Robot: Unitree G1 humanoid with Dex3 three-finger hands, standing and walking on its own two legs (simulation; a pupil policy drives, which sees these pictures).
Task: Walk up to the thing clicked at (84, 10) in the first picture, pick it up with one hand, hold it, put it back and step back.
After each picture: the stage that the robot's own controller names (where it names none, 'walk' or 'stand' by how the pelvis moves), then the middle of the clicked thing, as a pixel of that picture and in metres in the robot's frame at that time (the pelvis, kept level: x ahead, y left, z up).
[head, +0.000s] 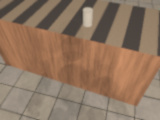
stand; (87, 17) +0.99 -0.04 -0.11
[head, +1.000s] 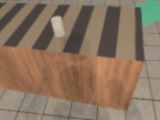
walk; (58, 26) +0.86 +0.19 -0.09
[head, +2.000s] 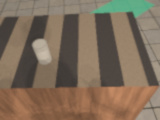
stand; (42, 52) +0.58 +0.21 -0.07
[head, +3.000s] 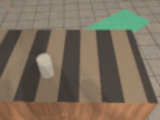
stand; (45, 66) +0.55 +0.19 -0.10
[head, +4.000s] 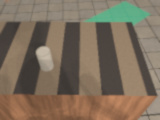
stand; (45, 59) +0.56 +0.20 -0.10
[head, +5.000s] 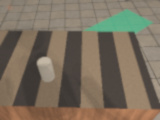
stand; (46, 69) +0.53 +0.18 -0.11
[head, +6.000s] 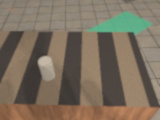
stand; (46, 68) +0.54 +0.19 -0.11
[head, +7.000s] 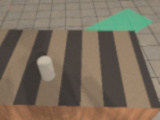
stand; (46, 68) +0.53 +0.19 -0.11
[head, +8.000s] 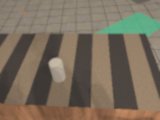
rise first; (57, 70) +0.53 +0.17 -0.10
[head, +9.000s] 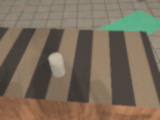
go down; (57, 65) +0.55 +0.17 -0.10
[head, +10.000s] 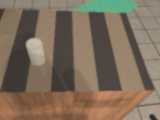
go down; (36, 52) +0.56 +0.15 -0.08
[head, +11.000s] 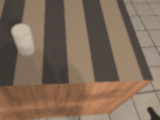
go down; (24, 40) +0.56 +0.16 -0.04
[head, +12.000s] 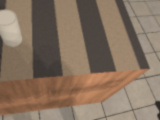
close in; (9, 29) +0.56 +0.17 -0.01
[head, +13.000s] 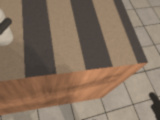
close; out of the picture +0.56 +0.17 +0.00
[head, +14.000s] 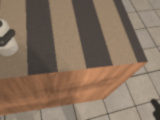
lift; (2, 38) +0.53 +0.17 +0.00
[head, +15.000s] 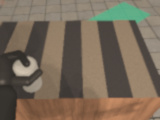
lift; (29, 75) +0.37 +0.18 +0.07
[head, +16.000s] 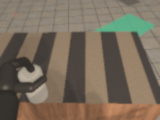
hold; (34, 84) +0.33 +0.16 +0.09
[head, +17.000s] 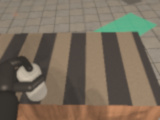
hold; (33, 83) +0.34 +0.17 +0.09
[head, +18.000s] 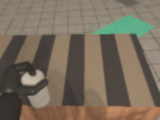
crouch; (36, 89) +0.33 +0.16 +0.06
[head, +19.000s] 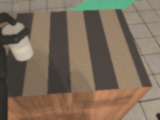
lower; (19, 42) +0.49 +0.17 +0.08
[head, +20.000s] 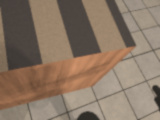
lower; out of the picture +0.58 +0.17 +0.03
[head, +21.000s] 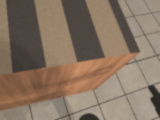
lower; out of the picture +0.57 +0.17 +0.02
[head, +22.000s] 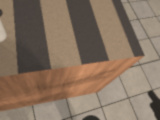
lower; out of the picture +0.56 +0.17 +0.02
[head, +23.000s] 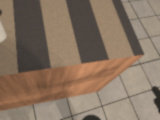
lower; out of the picture +0.56 +0.17 +0.02
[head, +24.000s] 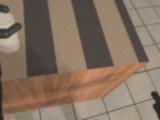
draw back; (5, 33) +0.53 +0.15 +0.01
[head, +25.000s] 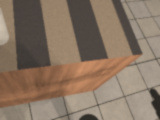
withdraw; out of the picture +0.54 +0.16 +0.01
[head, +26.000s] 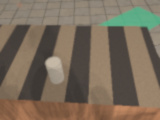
sink last; (55, 70) +0.49 +0.15 -0.06
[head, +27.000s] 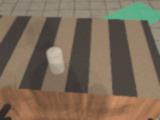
stand; (56, 61) +0.52 +0.15 -0.05
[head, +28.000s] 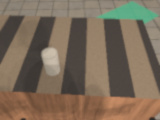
stand; (51, 62) +0.51 +0.15 -0.04
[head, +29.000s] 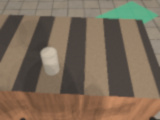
stand; (50, 61) +0.51 +0.15 -0.04
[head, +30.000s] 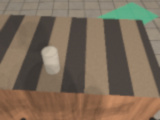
stand; (51, 60) +0.52 +0.15 -0.04
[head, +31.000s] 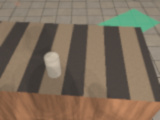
stand; (53, 65) +0.53 +0.15 -0.07
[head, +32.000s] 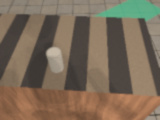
walk; (55, 60) +0.53 +0.14 -0.10
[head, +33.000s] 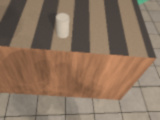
walk; (62, 26) +0.72 +0.10 -0.10
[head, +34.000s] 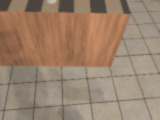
walk; out of the picture +1.01 +0.22 -0.08
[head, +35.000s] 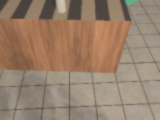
stand; (60, 3) +1.11 +0.17 -0.10
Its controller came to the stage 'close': yes
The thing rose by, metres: 0.19
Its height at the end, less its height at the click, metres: +0.00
